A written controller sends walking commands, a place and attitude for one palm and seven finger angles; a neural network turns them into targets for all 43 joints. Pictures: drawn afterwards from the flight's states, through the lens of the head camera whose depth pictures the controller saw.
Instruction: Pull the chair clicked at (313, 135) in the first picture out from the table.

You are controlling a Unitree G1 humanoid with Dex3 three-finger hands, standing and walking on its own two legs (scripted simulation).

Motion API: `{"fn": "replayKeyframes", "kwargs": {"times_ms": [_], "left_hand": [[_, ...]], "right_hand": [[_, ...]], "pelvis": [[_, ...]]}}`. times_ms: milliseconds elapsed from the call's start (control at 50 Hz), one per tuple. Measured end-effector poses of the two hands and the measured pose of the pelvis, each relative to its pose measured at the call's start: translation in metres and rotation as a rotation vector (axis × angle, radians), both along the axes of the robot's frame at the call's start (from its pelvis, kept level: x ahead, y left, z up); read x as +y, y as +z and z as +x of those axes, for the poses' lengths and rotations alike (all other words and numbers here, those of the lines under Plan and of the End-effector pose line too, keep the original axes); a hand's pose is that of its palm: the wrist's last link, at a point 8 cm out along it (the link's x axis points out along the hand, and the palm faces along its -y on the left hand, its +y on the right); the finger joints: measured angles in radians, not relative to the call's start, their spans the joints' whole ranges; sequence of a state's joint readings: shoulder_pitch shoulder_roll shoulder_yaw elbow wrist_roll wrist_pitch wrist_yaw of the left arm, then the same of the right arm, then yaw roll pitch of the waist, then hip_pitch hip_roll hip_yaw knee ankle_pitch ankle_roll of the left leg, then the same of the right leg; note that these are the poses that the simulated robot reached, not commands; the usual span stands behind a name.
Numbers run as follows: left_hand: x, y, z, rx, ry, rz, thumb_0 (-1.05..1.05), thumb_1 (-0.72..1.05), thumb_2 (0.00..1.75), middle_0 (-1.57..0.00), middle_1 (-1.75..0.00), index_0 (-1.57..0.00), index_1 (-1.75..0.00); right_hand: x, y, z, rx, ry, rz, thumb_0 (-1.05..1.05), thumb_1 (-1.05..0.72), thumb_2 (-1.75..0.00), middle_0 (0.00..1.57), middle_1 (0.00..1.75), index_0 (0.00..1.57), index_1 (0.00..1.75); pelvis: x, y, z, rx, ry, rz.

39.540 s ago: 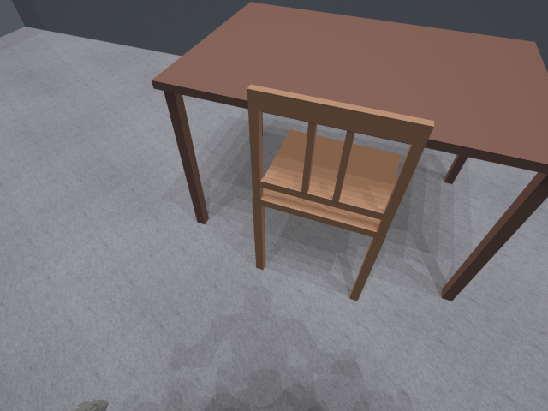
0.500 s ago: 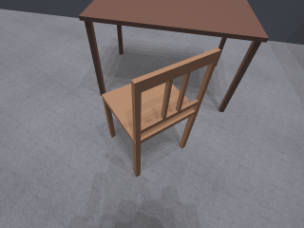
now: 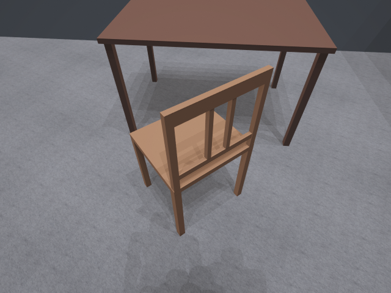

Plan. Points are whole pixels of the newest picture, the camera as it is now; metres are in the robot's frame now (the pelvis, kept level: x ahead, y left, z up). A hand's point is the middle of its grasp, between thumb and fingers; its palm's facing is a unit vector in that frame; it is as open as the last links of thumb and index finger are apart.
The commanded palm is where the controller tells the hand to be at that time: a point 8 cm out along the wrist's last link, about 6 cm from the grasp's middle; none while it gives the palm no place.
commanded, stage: let the arm hang, fingers relaxed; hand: left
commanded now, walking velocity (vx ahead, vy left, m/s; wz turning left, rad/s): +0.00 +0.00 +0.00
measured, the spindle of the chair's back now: (208, 135) +0.65 -0.01 -0.12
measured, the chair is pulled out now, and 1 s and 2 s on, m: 0.49 0.49 0.49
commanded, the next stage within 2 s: look to check the result in 0.22 s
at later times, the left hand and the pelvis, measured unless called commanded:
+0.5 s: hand out of the picture +0.00 +0.15 -0.18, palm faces +0.04 -0.99 -0.17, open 7.3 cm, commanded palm none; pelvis +0.01 +0.00 +0.00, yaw +0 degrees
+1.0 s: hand out of the picture +0.01 +0.16 -0.17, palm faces +0.04 -0.98 -0.17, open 7.3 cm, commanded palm none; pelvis +0.02 +0.00 +0.00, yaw +0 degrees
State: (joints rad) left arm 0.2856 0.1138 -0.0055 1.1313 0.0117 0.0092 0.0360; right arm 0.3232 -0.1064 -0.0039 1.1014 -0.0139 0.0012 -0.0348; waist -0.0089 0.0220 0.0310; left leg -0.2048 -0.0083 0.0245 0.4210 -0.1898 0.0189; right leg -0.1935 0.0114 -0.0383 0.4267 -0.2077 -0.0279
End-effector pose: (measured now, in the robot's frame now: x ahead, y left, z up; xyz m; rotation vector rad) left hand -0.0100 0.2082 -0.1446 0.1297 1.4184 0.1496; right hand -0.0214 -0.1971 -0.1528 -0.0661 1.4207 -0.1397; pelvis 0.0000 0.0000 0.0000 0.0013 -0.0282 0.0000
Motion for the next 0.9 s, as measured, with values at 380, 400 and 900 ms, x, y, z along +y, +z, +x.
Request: {"fn": "replayKeyframes", "kwargs": {"times_ms": [380,400,900], "left_hand": [[-0.005,-0.001,0.002,0.012,0.02,-0.012,0.0,0.91,0.9,-0.2,-0.3,-0.2,-0.3],[-0.006,-0.001,0.003,0.013,0.02,-0.013,0.0,0.91,0.9,-0.2,-0.3,-0.2,-0.3],[-0.003,-0.001,0.013,0.013,0.018,-0.008,0.0,0.91,0.9,-0.2,-0.3,-0.2,-0.3]], "right_hand": [[-0.012,0.005,-0.003,0.038,-0.009,-0.03,0.01,-0.91,-0.89,0.2,0.3,0.2,0.3],[-0.012,0.004,-0.002,0.038,-0.008,-0.03,0.01,-0.91,-0.89,0.2,0.3,0.2,0.3],[-0.008,0.004,0.015,0.021,-0.006,-0.025,0.01,-0.91,-0.89,0.2,0.3,0.2,0.3]], "pelvis": [[-0.005,0.001,0.008,0.004,0.003,-0.002],[-0.005,0.001,0.008,0.004,0.003,-0.002],[-0.003,0.001,0.017,0.005,-0.001,0.0]]}}
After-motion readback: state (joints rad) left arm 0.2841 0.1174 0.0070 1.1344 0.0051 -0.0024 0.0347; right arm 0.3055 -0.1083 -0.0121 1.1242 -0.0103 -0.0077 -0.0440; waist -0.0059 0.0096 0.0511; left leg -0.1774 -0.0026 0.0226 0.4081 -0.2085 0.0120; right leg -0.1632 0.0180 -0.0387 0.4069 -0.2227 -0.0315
